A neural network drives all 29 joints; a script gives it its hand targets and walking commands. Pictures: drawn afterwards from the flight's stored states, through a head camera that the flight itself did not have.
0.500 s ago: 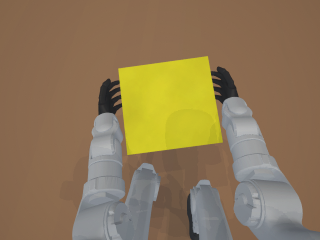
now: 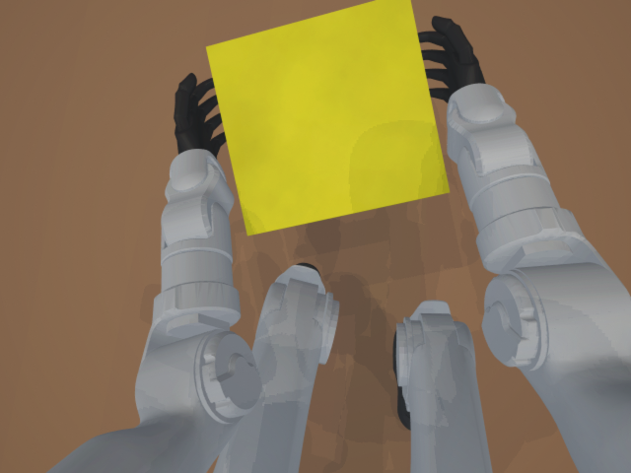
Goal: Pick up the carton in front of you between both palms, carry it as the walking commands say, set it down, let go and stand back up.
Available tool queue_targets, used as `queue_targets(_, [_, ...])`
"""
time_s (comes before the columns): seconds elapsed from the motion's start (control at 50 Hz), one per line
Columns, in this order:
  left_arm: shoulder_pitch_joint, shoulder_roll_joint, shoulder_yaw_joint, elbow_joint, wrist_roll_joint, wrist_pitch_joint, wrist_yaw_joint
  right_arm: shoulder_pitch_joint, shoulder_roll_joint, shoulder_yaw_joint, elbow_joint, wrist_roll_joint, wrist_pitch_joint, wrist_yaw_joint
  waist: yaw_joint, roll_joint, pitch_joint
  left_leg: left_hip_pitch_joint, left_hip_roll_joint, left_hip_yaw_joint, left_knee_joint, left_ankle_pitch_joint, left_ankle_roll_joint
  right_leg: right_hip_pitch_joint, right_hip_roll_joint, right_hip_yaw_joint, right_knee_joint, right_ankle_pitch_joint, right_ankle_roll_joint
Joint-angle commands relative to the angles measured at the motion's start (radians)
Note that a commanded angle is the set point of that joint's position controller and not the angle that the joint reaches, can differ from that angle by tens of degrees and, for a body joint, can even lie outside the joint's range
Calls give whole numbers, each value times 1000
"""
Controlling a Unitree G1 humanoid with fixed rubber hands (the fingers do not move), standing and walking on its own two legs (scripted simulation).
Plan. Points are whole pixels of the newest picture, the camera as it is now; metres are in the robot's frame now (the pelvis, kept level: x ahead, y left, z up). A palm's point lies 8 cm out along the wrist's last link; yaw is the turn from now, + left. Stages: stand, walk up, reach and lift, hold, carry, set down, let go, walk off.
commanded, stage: set down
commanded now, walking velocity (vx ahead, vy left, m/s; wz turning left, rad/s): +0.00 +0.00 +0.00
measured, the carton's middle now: (332, 141) +0.48 +0.11 -0.21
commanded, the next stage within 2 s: none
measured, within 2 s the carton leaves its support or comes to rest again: rests again in 1.04 s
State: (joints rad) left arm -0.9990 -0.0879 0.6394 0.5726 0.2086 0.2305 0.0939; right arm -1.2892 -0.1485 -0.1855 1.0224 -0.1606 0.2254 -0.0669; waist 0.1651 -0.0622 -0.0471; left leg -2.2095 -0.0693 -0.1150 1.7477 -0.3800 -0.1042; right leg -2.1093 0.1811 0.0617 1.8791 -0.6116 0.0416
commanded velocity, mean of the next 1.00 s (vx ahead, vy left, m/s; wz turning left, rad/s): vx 0.00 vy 0.00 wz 0.00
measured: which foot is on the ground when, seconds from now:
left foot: down 0.00-1.00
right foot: down 0.00-1.00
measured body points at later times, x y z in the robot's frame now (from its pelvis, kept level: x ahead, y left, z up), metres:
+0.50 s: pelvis +0.00 -0.01 -0.06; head +0.36 +0.00 +0.21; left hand +0.45 +0.27 -0.22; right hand +0.57 -0.01 -0.23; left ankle +0.14 +0.15 -0.43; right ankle +0.07 -0.11 -0.43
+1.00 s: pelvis +0.00 -0.01 -0.07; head +0.36 -0.01 +0.19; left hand +0.45 +0.27 -0.24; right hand +0.56 -0.02 -0.27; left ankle +0.14 +0.14 -0.43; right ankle +0.07 -0.11 -0.43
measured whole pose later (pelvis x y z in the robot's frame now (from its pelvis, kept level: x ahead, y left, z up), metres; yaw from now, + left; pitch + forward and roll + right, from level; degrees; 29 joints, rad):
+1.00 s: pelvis +0.00 -0.01 -0.07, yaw +1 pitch +45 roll +5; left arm -1.23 0.07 0.67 0.90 0.15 0.16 0.03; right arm -1.52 -0.26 0.01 1.24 -0.10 0.18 -0.07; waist 0.23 -0.04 0.19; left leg -2.33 -0.01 -0.05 1.97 -0.43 -0.11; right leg -2.28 0.17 0.06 2.14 -0.64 0.01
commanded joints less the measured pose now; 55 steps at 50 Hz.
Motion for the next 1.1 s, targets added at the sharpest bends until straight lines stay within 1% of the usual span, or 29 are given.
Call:
queue_targets(0.0, [-659, -658, -463, 37, -77, -4, -194, -504, 836, 266, -55, 86, -53, 170, 81, -72, -1059, 815, -44, 217, -23, 262, 14, 287, 27, -93, -200, 164, -25])
queue_targets(0.08, [-711, -616, -435, 50, -86, -8, -193, -561, 791, 276, -30, 107, -54, 168, 99, -82, -1049, 789, -35, 225, 19, 256, 14, 255, 22, -95, -151, 150, -28])
queue_targets(0.18, [-770, -564, -419, 60, -112, -18, -192, -632, 743, 312, -15, 150, -60, 164, 127, -102, -1048, 763, -21, 234, 75, 272, 13, 236, 13, -95, -88, 157, -28])
queue_targets(0.22, [-812, -553, -426, 40, -131, -22, -194, -664, 733, 334, -28, 171, -62, 163, 141, -113, -1059, 729, -15, 239, 90, 275, 14, 249, 7, -92, -70, 158, -31])
queue_targets(0.24, [-835, -564, -429, 30, -146, -26, -198, -683, 741, 346, -37, 178, -61, 161, 147, -136, -1051, 697, -12, 238, 93, 284, 15, 253, 4, -91, -63, 167, -30])
queue_targets(0.3, [-816, -579, -417, 58, -175, -34, -212, -688, 772, 368, -40, 177, -65, 154, 145, -207, -1022, 691, -12, 223, 122, 361, 19, 238, 2, -98, -40, 241, -21])
queue_targets(0.34, [-789, -574, -396, 95, -175, -33, -220, -671, 775, 366, -30, 164, -68, 148, 143, -236, -998, 653, -11, 221, 135, 371, 18, 249, -5, -91, -34, 277, -21])
queue_targets(0.38, [-771, -560, -371, 127, -165, -32, -231, -649, 777, 356, -18, 148, -67, 146, 138, -254, -965, 605, -7, 222, 143, 354, 21, 249, -11, -83, -35, 293, -21])
queue_targets(0.44, [-752, -533, -338, 156, -137, -32, -243, -613, 770, 333, 9, 132, -63, 152, 144, -235, -901, 540, -2, 230, 150, 334, 26, 228, -13, -64, -36, 305, -26])
queue_targets(0.52, [-744, -490, -311, 157, -117, -42, -243, -595, 750, 320, 36, 136, -69, 156, 158, -209, -865, 501, 2, 235, 157, 329, 30, 212, -12, -49, -28, 319, -30])
queue_targets(0.62, [-735, -446, -285, 174, -106, -55, -240, -607, 707, 314, 52, 138, -82, 156, 163, -203, -823, 473, 7, 231, 166, 317, 33, 197, -15, -36, -21, 319, -34])
queue_targets(0.8, [-714, -397, -243, 229, -102, -72, -239, -625, 617, 296, 62, 121, -102, 156, 148, -203, -733, 411, 11, 217, 182, 283, 42, 176, -29, -19, -5, 303, -43])
queue_targets(0.98, [-680, -361, -208, 290, -105, -88, -232, -621, 538, 292, 61, 111, -119, 165, 132, -202, -657, 375, 9, 196, 194, 277, 49, 144, -46, -9, 16, 295, -52])
queue_targets(1.08, [-665, -323, -186, 322, -106, -95, -227, -580, 488, 271, 87, 82, -118, 170, 112, -184, -591, 344, 8, 186, 196, 253, 52, 113, -54, -2, 22, 276, -60])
